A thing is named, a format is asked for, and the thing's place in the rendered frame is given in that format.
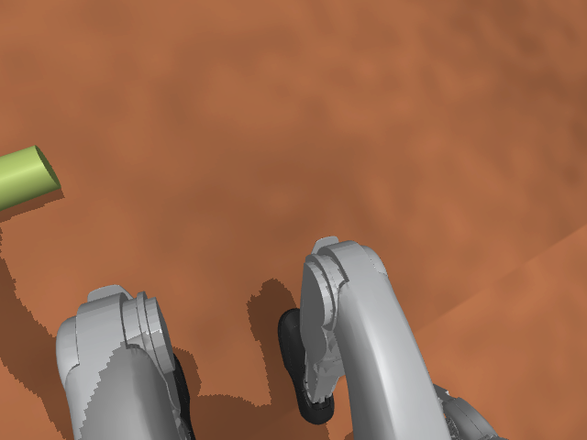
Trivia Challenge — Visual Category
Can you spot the right robot foot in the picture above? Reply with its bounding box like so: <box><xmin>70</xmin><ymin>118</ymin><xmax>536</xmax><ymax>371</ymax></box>
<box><xmin>278</xmin><ymin>308</ymin><xmax>335</xmax><ymax>424</ymax></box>

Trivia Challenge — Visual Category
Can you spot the can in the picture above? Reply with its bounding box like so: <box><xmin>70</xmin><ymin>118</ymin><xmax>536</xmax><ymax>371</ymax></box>
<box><xmin>0</xmin><ymin>145</ymin><xmax>61</xmax><ymax>211</ymax></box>

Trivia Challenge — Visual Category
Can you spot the right robot hand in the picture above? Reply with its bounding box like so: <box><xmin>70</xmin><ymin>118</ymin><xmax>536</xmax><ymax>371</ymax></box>
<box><xmin>433</xmin><ymin>384</ymin><xmax>499</xmax><ymax>440</ymax></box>

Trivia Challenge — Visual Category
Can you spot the left robot foot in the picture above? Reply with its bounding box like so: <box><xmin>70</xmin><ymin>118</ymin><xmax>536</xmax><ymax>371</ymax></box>
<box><xmin>173</xmin><ymin>354</ymin><xmax>195</xmax><ymax>440</ymax></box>

